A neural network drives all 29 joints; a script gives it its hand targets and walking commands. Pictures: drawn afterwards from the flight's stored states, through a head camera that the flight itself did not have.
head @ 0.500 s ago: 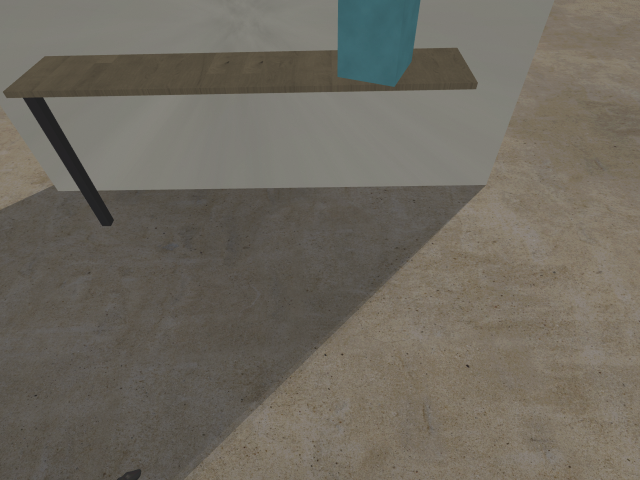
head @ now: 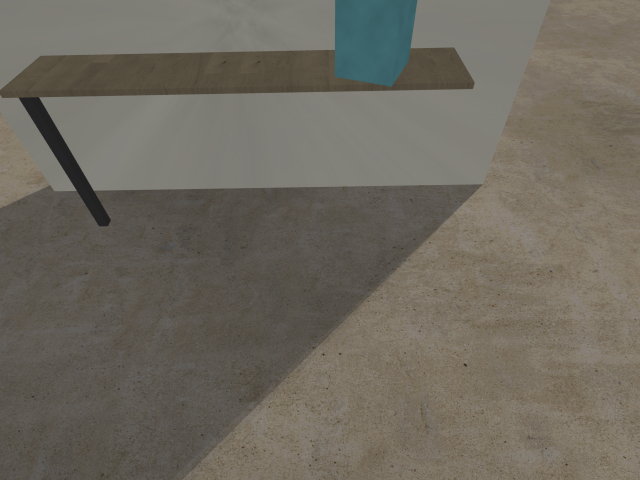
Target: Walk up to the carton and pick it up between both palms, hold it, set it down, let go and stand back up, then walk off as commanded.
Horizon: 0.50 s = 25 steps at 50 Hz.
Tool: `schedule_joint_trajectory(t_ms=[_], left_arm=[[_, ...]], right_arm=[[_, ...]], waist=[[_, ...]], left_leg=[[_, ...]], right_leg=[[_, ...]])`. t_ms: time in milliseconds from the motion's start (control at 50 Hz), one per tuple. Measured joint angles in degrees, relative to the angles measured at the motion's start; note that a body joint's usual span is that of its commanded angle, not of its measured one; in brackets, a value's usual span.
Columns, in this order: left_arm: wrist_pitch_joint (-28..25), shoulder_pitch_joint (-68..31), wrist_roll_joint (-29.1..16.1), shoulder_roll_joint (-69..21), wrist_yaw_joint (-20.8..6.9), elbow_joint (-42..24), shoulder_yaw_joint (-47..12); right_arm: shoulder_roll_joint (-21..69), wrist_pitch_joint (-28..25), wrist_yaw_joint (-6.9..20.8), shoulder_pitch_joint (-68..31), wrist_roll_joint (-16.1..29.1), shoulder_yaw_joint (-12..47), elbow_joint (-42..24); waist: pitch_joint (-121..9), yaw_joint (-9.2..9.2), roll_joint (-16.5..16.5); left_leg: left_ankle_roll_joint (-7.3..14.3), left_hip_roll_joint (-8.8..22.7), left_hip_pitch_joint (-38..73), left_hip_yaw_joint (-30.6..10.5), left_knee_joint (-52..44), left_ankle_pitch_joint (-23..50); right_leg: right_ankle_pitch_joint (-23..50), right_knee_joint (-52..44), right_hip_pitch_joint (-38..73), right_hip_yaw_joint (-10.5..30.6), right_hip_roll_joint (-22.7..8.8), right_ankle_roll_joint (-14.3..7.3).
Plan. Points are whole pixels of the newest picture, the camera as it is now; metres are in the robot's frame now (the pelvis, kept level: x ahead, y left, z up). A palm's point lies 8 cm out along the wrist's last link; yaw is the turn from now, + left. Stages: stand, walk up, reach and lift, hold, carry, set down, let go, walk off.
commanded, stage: stand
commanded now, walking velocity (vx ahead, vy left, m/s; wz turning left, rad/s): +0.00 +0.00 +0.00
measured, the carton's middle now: (375, 30) +1.41 -0.12 +0.01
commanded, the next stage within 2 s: walk up in 0.48 s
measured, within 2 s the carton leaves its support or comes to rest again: neither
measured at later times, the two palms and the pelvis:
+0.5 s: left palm out of the picture +0.08 +0.30 -0.11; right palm out of the picture +0.08 -0.30 -0.12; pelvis +0.01 +0.00 +0.00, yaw +0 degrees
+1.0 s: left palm (155, 441) +0.20 +0.25 -0.08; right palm out of the picture +0.07 -0.41 -0.12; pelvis +0.08 -0.07 -0.02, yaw -2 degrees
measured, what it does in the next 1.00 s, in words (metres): walks ahead: right foot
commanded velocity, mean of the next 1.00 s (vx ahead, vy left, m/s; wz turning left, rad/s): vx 0.00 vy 0.00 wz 0.00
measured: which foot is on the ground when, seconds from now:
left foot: down 0.00-0.98, up 1.00-1.00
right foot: down 0.00-0.70, up 0.72-0.98, down 1.00-1.00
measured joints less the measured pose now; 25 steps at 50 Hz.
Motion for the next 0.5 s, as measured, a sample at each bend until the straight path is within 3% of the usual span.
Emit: schedule_joint_trajectory(t_ms=[500], left_arm=[[0.14,-0.69,0.04,-0.3,0.17,1.06,-0.08]], right_arm=[[-0.1,0.03,-0.16,0.22,0.29,-0.22,0.56]], waist=[[-0.32,-0.09,0.28]], left_leg=[[0.13,-0.15,0.86,0.16,-1.02,0.0]], right_leg=[[-0.01,-0.91,0.75,0.19,-0.25,0.25]])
